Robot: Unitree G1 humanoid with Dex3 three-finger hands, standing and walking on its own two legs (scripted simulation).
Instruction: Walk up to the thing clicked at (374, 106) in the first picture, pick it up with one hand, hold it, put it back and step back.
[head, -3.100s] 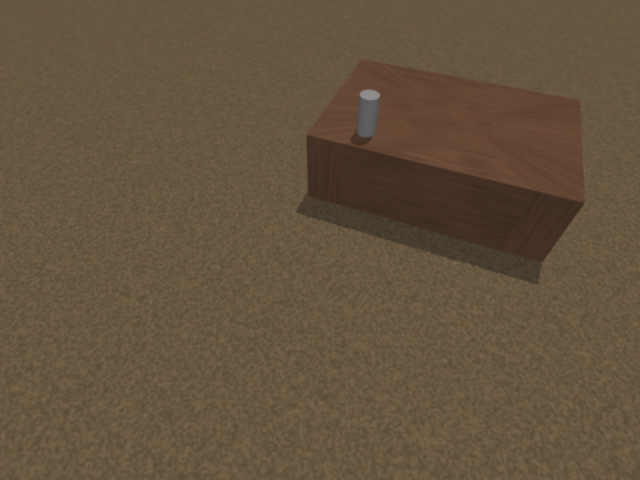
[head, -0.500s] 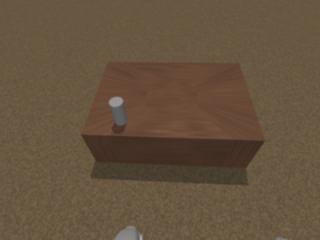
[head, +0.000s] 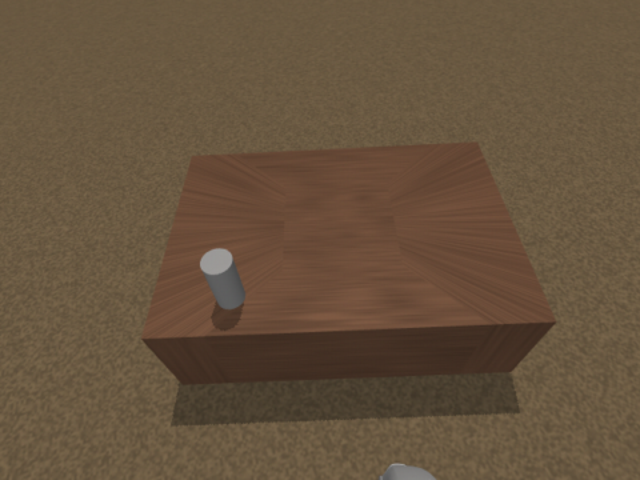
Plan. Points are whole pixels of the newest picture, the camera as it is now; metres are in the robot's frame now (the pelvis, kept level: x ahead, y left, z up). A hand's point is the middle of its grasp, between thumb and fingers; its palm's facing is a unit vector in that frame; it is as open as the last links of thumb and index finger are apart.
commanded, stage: walk up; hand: left
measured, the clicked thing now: (224, 280) +0.62 +0.25 -0.34
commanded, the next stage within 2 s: stand in 1.68 s
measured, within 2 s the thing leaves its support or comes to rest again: neither
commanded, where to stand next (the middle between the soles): +0.19 +0.04 m, yaw -1 degrees
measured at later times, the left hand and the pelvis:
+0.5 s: hand out of the picture +0.15 +0.35 -0.16, palm faces -0.04 -0.92 -0.38, open 7.4 cm; pelvis +0.10 +0.07 +0.00, yaw -1 degrees
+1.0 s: hand (114, 423) +0.23 +0.31 -0.13, palm faces -0.03 -0.94 -0.35, open 7.4 cm; pelvis +0.13 +0.06 +0.02, yaw -1 degrees
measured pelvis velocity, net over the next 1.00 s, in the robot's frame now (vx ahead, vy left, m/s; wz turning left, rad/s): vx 0.13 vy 0.06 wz -0.02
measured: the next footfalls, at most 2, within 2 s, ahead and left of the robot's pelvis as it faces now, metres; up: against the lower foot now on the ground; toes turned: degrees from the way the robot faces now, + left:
left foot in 0.30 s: +0.20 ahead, +0.20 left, +0.00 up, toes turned +2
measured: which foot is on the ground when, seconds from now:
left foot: up 0.00-0.28, down 0.30-1.00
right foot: down 0.00-1.00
